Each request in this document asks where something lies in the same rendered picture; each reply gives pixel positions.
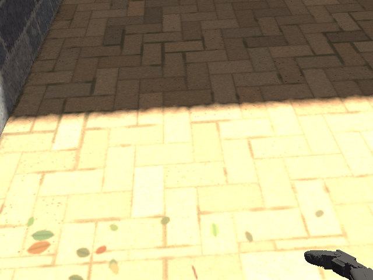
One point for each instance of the right robot hand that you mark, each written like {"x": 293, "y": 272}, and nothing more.
{"x": 340, "y": 262}

